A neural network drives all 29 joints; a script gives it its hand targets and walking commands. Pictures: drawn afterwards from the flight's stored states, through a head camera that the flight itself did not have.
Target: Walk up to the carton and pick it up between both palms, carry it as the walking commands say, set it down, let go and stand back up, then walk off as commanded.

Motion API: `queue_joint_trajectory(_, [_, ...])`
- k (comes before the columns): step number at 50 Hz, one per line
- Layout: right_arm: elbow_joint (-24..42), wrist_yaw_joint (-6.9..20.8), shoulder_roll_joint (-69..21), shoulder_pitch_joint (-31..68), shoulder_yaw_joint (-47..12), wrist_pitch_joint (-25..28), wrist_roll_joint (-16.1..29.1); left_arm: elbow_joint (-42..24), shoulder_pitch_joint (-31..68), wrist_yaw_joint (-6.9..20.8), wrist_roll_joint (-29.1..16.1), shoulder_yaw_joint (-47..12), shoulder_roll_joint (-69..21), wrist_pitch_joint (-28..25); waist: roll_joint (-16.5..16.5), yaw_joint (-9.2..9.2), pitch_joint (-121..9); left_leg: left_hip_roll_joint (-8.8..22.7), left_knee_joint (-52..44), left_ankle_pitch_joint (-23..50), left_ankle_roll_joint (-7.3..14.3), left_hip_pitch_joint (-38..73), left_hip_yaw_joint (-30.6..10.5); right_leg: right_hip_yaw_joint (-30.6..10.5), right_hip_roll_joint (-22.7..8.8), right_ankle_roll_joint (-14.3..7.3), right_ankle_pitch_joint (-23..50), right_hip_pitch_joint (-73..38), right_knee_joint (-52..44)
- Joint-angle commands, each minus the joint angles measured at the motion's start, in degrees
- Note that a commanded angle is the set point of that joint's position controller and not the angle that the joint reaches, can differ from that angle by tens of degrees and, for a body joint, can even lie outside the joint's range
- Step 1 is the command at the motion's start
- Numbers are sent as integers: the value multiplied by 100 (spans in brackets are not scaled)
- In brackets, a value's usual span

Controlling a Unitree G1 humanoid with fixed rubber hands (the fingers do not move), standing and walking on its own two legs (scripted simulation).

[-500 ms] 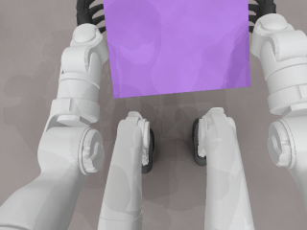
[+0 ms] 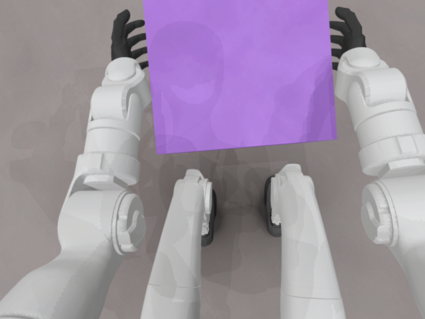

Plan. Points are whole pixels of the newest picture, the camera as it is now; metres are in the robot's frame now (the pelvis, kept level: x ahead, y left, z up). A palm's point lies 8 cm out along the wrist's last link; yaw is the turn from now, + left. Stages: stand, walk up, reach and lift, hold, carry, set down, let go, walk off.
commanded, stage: reach and lift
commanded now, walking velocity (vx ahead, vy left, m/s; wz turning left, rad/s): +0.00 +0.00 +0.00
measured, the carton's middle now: (236, 74) +0.52 +0.01 -0.14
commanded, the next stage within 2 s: none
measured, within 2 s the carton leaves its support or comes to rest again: neither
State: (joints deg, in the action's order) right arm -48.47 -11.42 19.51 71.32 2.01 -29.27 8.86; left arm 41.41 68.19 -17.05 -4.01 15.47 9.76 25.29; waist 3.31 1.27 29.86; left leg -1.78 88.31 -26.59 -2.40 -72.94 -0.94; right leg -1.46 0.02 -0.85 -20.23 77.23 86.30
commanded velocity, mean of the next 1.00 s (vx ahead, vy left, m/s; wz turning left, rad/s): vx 0.00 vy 0.00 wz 0.00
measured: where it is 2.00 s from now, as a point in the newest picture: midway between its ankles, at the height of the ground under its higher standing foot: (239, 222)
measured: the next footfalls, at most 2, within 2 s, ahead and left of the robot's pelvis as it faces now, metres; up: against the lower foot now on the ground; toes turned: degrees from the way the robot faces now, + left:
none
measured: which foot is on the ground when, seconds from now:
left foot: down 0.00-1.00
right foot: down 0.00-1.00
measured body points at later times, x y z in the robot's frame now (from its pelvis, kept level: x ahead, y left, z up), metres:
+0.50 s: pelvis +0.01 +0.00 +0.06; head +0.25 -0.03 +0.43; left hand +0.49 +0.18 +0.02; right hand +0.50 -0.17 -0.01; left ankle +0.14 +0.14 -0.54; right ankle +0.18 -0.11 -0.54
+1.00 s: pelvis +0.08 +0.01 +0.14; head +0.14 -0.03 +0.58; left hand +0.48 +0.17 +0.16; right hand +0.48 -0.18 +0.12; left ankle +0.14 +0.14 -0.54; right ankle +0.18 -0.11 -0.54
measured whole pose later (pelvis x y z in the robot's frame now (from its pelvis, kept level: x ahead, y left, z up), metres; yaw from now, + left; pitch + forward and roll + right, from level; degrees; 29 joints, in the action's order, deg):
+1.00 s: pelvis +0.08 +0.01 +0.14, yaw -1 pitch +15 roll +1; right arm -54.9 -7.0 8.0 42.4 11.4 -26.3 -1.5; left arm 44.2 39.9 -12.8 8.6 21.5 -2.0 25.5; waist 3.3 2.0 -8.3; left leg -1.0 53.9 -20.2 -1.2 -48.5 -1.5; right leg -1.5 0.4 -0.2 -14.9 52.2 52.2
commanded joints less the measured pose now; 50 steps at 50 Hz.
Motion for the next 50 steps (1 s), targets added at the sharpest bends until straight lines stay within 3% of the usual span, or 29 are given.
queue_joint_trajectory(1, [3355, 2737, -6993, 4818, -2226, 739, 829, -1656, 3987, 3055, -904, -2559, -6994, -121, -887, 185, -15169, -904, -1644, 955, 173, 2456, 202, -231, 569, 159, 571, -5723, -1580])
queue_joint_trajectory(4, [3023, 2771, -6693, 4443, -1936, 740, 514, -1513, 3742, 3041, -842, -2531, -7016, -98, -762, 41, -14760, -885, -1823, 747, 150, 2606, 91, -102, 595, 60, 411, -5298, -1534])
queue_joint_trajectory(5, [3793, 2769, -6702, 4594, -2308, 776, 736, -1876, 3546, 3029, -1017, -2753, -7308, -63, -699, 14, -15689, -903, -1866, 1310, 130, 3314, 109, -54, 615, 28, 898, -5910, -1642])
queue_joint_trajectory(6, [3275, 2767, -6904, 4121, -2223, 690, 633, -1861, 3458, 3048, -841, -2635, -6981, -62, -714, 122, -15221, -908, -1965, 1253, 178, 3104, 110, -119, 604, 86, 829, -5802, -1715])
queue_joint_trajectory(8, [3952, 2769, -6676, 4423, -2286, 729, 707, -2149, 3354, 3004, -888, -2848, -7092, 1, -919, 23, -15771, -934, -1943, 1740, 181, 3505, 18, 51, 683, 109, 1338, -5974, -1636])
queue_joint_trajectory(9, [3737, 2749, -6497, 3906, -2123, 740, 589, -1879, 3045, 2961, -880, -2975, -7155, 6, -566, -47, -15157, -900, -1982, 1683, 133, 3241, -8, -57, 654, 4, 1359, -5688, -1646])
queue_joint_trajectory(10, [3675, 2771, -6567, 4033, -2189, 741, 628, -1726, 2947, 2971, -887, -2824, -7145, 25, -663, 71, -14864, -921, -2152, 1626, 111, 3432, -52, -20, 642, 31, 1285, -5560, -1773])
queue_joint_trajectory(12, [3969, 2763, -6788, 4165, -2391, 693, 756, -2461, 3534, 2989, -1063, -3096, -7089, -33, -765, -63, -15585, -919, -2165, 1474, 152, 3653, -29, -128, 629, 39, 1094, -6120, -1884])
queue_joint_trajectory(13, [3776, 2753, -6839, 3831, -2424, 660, 733, -2595, 3341, 2945, -950, -3101, -6841, -35, -782, 103, -15342, -898, -2231, 1748, 111, 3704, -53, -99, 654, 91, 1374, -6056, -1897])
queue_joint_trajectory(15, [3727, 2749, -6746, 4067, -2424, 712, 628, -1404, 2731, 3024, -733, -2728, -7112, 35, -806, 197, -14414, -887, -2361, 1141, 166, 3210, 17, -262, 512, 98, 690, -5991, -2239])
queue_joint_trajectory(16, [4172, 2747, -6854, 4283, -2546, 705, 767, -2323, 3404, 2967, -949, -2969, -7085, -37, -808, 198, -15376, -913, -2455, 1455, 206, 3970, -81, -170, 615, 81, 966, -6185, -2133])
queue_joint_trajectory(17, [3846, 2732, -6805, 4217, -2406, 698, 662, -1778, 3150, 2967, -742, -2754, -6999, 45, -647, 277, -14685, -906, -2508, 1127, 201, 3556, -65, -228, 552, 79, 713, -6000, -2246])
queue_joint_trajectory(19, [3021, 2820, -6876, 3434, -1936, 654, 351, -1589, 2951, 2980, -606, -2625, -7093, 2, -604, 51, -13759, -821, -2834, 881, 191, 3619, -166, -106, 631, 43, 552, -5663, -2408])
queue_joint_trajectory(20, [2640, 2875, -7146, 3441, -1947, 634, 310, -1402, 3043, 3037, -458, -2530, -6882, -56, -848, 279, -13178, -782, -2807, 578, 222, 3176, -103, -214, 562, 116, 144, -5383, -2516])
queue_joint_trajectory(22, [3450, 2894, -7128, 3937, -2227, 696, 579, -1867, 3269, 3068, -688, -2758, -6971, -82, -821, 378, -14043, -818, -2926, 992, 200, 3686, -71, -220, 585, 114, 551, -6006, -2609])
queue_joint_trajectory(23, [3206, 2856, -6908, 3873, -2070, 698, 392, -1493, 3246, 3095, -728, -2688, -7287, -29, -716, 21, -13579, -820, -2931, 704, 162, 3398, -78, -295, 539, 52, 275, -5884, -2720])
queue_joint_trajectory(26, [3496, 2834, -7136, 4009, -2430, 706, 646, -1698, 3182, 3142, -807, -2801, -7194, -68, -977, 207, -14070, -830, -3040, 860, 204, 3679, 0, -343, 511, 151, 335, -6597, -2919])
queue_joint_trajectory(27, [3452, 2854, -6994, 4026, -2332, 706, 403, -1114, 2762, 3196, -540, -2487, -7271, -9, -1099, 241, -13643, -843, -3062, 777, 256, 3366, -29, -274, 508, 170, 253, -6379, -2879])
queue_joint_trajectory(28, [3544, 2876, -7323, 4079, -2499, 683, 574, -1579, 3047, 3215, -612, -2648, -7214, -30, -1010, 439, -14081, -799, -3145, 734, 227, 3752, -4, -418, 487, 171, 143, -6687, -3009])
queue_joint_trajectory(31, [2471, 3006, -7182, 3412, -1939, 648, 269, -1164, 2932, 3267, -423, -2389, -7278, -85, -601, 257, -12727, -670, -3469, 246, 190, 3298, -66, -435, 418, 82, -269, -6168, -3224])
queue_joint_trajectory(32, [2610, 3016, -7262, 3589, -1944, 629, 222, -1063, 3081, 3341, -532, -2414, -7436, -78, -1091, 83, -12791, -670, -3523, 56, 210, 3496, -109, -336, 502, 141, -546, -6108, -3341])
queue_joint_trajectory(34, [2512, 3060, -7269, 3456, -1817, 689, 134, -551, 2483, 3398, -316, -2222, -7588, 14, -787, 193, -12292, -628, -3712, 137, 202, 3392, -99, -275, 445, 113, -346, -6115, -3446])
queue_joint_trajectory(37, [2147, 3125, -7438, 3224, -1694, 753, 113, -561, 2445, 3473, -176, -2000, -7466, -93, -901, 300, -11716, -630, -3769, 523, 253, 3234, 23, -424, 423, 127, -109, -6165, -3680])
queue_joint_trajectory(39, [2764, 3124, -7711, 3012, -1926, 811, 288, -1348, 2500, 3455, -354, -2400, -7608, -173, -964, 285, -12554, -673, -3892, 1315, 274, 4100, 47, -235, 553, 156, 801, -6843, -3727])
queue_joint_trajectory(40, [1962, 3110, -7254, 2631, -1152, 742, -303, -242, 2019, 3513, 12, -1791, -7459, -45, -799, 44, -10463, -633, -4068, 546, 232, 3099, 84, -164, 492, 110, 329, -6142, -3787])
queue_joint_trajectory(42, [1630, 3182, -7773, 2189, -1006, 855, -216, -461, 1959, 3514, 185, -1793, -7672, -196, -674, 231, -9981, -500, -4273, 840, 269, 3470, 5, -200, 497, 58, 435, -5908, -4006])
queue_joint_trajectory(47, [1216, 3210, -7722, 1231, -311, 844, -647, 631, 306, 3560, 749, -872, -7460, -119, -714, 464, -7324, -483, -5042, 762, 319, 3477, 142, -32, 572, 95, 451, -5650, -4602])
queue_joint_trajectory(48, [1134, 3183, -7787, 1040, -287, 792, -674, 701, 82, 3611, 688, -805, -7453, -111, -963, 309, -7105, -496, -5060, 913, 306, 3651, 192, -23, 588, 118, 549, -5779, -4712])
queue_joint_trajectory(50, [1349, 3222, -7447, 974, -220, 758, -868, 1379, -892, 3654, 1218, -253, -7248, 16, -898, 788, -6867, -472, -5240, 747, 356, 3589, 203, -228, 470, 88, 261, -5908, -4922])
